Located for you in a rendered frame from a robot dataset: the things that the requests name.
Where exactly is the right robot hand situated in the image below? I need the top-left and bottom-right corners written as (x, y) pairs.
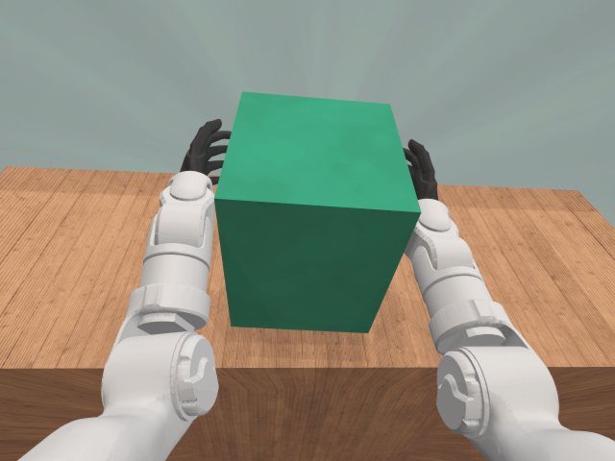
top-left (403, 139), bottom-right (438, 201)

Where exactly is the left robot forearm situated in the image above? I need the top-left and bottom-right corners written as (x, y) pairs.
top-left (101, 171), bottom-right (215, 406)

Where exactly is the robot right upper arm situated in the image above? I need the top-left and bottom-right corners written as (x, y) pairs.
top-left (436, 347), bottom-right (615, 461)

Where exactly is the carton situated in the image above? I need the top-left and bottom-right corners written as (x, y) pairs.
top-left (214, 91), bottom-right (421, 333)

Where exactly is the left robot hand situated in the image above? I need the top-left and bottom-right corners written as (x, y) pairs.
top-left (180, 119), bottom-right (232, 185)

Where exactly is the right robot forearm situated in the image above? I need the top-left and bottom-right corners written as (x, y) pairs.
top-left (404, 199), bottom-right (559, 413)

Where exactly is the pedestal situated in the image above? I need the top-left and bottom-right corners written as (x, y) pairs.
top-left (0, 166), bottom-right (615, 461)

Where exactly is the robot left upper arm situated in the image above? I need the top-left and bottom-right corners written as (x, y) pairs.
top-left (17, 331), bottom-right (219, 461)

